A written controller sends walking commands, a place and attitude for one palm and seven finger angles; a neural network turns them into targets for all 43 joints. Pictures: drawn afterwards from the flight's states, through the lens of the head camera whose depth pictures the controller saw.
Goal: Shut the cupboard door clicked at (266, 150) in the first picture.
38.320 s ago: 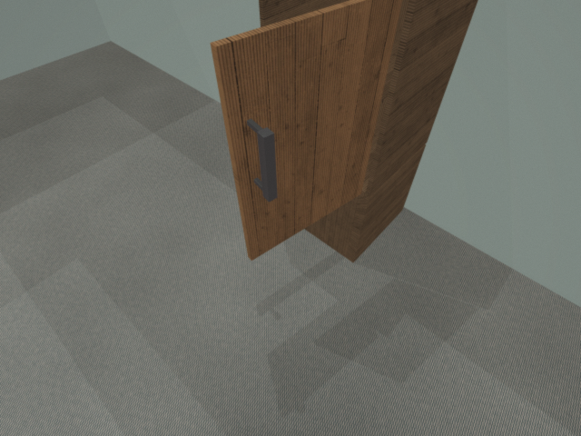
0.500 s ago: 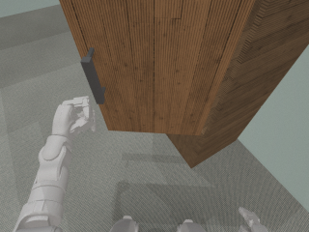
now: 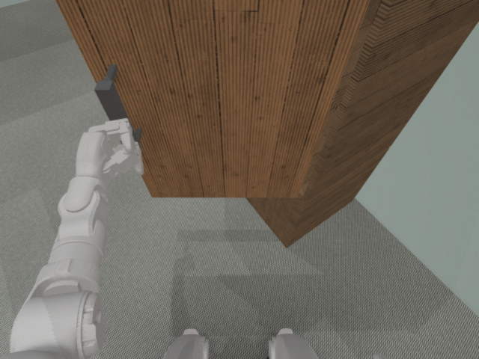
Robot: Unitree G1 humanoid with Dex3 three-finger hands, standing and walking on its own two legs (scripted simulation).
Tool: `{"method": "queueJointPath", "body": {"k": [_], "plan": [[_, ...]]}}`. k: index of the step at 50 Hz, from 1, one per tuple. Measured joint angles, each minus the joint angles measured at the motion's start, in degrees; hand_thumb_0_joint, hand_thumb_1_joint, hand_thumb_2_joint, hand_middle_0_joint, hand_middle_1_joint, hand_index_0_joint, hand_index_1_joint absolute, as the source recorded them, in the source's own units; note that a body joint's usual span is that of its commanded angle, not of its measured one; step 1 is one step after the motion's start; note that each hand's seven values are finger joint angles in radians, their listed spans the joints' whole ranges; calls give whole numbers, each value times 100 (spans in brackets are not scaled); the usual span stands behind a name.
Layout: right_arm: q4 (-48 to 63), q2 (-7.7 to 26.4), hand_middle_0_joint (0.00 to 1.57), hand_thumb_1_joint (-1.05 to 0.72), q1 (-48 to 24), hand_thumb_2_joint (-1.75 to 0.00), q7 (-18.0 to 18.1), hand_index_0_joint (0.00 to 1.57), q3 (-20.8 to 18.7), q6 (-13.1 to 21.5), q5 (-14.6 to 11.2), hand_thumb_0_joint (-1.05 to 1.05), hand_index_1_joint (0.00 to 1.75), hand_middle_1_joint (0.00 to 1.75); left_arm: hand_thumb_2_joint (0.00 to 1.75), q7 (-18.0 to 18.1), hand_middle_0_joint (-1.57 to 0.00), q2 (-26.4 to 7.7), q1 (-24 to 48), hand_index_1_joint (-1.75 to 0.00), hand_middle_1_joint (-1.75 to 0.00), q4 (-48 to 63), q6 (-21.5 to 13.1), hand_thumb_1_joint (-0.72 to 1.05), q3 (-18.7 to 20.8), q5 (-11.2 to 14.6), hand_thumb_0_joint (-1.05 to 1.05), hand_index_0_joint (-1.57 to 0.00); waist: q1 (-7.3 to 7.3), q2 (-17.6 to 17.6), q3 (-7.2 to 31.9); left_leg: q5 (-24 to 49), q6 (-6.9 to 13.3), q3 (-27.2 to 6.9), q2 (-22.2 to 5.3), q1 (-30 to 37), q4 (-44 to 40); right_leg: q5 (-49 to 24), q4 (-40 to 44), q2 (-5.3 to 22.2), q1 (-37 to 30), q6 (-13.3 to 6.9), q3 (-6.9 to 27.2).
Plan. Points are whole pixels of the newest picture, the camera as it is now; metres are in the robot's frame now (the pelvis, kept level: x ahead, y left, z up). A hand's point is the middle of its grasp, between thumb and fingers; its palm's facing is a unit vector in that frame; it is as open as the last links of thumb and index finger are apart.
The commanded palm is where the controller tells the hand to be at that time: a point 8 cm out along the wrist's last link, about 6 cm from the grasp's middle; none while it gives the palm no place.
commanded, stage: bring the fist close to the handle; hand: left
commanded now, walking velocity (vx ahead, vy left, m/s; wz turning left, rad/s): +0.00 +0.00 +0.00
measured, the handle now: (124, 114) +0.52 +0.21 +0.08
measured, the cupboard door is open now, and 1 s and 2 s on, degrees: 55 46 36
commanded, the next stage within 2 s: push the door shut along its arc in 0.14 s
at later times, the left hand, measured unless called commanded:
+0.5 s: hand (131, 147) +0.45 +0.18 +0.08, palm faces -0.07 -1.00 -0.01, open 3.1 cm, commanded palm +0.44 +0.23 +0.08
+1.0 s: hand (140, 122) +0.50 +0.18 +0.08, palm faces -0.17 -0.98 -0.01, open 3.2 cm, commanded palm +0.51 +0.21 +0.08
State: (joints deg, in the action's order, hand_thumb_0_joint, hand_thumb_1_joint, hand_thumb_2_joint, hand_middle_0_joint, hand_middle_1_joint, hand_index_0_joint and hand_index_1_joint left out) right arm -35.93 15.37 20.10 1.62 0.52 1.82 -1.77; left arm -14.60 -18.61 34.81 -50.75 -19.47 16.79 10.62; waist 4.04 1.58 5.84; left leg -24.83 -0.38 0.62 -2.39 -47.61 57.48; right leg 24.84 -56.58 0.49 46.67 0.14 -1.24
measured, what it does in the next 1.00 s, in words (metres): stands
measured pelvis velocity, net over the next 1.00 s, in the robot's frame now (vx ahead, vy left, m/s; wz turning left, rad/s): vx -0.02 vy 0.01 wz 0.00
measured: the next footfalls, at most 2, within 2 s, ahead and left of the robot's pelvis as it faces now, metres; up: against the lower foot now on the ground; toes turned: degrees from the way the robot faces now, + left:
none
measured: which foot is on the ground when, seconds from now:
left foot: down 0.00-1.00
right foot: down 0.00-1.00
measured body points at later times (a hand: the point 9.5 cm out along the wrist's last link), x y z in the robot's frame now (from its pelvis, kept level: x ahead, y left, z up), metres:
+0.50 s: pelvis -0.01 +0.00 -0.01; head +0.08 +0.01 +0.44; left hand +0.44 +0.24 +0.08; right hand +0.08 -0.27 -0.12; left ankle +0.03 +0.12 -0.67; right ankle +0.02 -0.12 -0.67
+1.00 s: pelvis -0.02 +0.01 -0.02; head +0.11 +0.03 +0.41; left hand +0.51 +0.23 +0.08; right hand -0.01 -0.26 -0.13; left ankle +0.03 +0.12 -0.67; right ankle +0.02 -0.12 -0.67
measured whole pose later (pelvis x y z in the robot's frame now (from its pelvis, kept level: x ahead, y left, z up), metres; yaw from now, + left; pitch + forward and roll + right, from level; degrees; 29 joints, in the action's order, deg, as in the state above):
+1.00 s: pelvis -0.02 +0.01 -0.02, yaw +0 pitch +21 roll -3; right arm -38.6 16.5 21.8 1.5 2.3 3.2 -1.4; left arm -23.2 -31.9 59.5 -71.4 -17.5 17.2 7.6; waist 10.0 2.1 5.6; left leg -25.8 0.2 -1.6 -2.8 -60.7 65.2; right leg 24.8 -61.4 0.0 57.9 0.5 -3.0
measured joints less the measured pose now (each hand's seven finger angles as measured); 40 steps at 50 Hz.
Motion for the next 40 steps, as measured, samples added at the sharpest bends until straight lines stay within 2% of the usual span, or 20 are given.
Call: {"method": "queueJointPath", "body": {"k": [8, 14, 21, 31, 40], "plan": [[-18, -31, 20, -90, -16, -90, 13, 20, -6, -15, -12, 1, 30, 30, 90, 105, -130, -2, -118, -150, -150, 91, -168, 90, -28, -45, 2, -129, 19, -12, -33, 23, -9, -15, -11, 92, -54, -31, 71, -14, -103, -8, -14], [6, -23, 20, -90, -129, -90, 27, 20, 29, -20, -12, 1, 30, 30, 90, 31, -130, -74, 87, -150, -150, -189, -138, 90, -14, -26, 2, -130, 13, -34, -37, 51, -10, -40, -1, 82, -69, -49, 92, -6, -107, -12, -39], [22, 18, 21, -90, -249, -90, 52, 20, 53, 3, -22, 1, 30, 30, 90, -235, -130, -255, 446, -150, -150, -569, -180, 90, -66, -57, 2, -130, 42, -45, -22, 16, -12, -99, 9, -93, 75, -12, -20, 4, 29, -14, -92], [-43, 80, 20, -90, -238, -90, 60, 20, 94, 51, -24, 1, 30, 30, 93, -584, -130, -637, 1233, -150, -150, -1197, -59, 90, -31, -59, 1, -130, 172, -21, -3, -41, 4, -166, 5, -575, 383, 24, -255, -1, 457, -5, -147], [-184, 88, 21, -90, -25, -90, 11, 20, 121, 78, 4, 1, 30, 30, 92, -650, -130, -869, 1796, -150, -150, -1580, 33, 90, 7, -148, 1, -132, 336, 24, -3, -69, 30, -185, -7, -930, 576, 20, -387, -15, 780, 17, -156]]}}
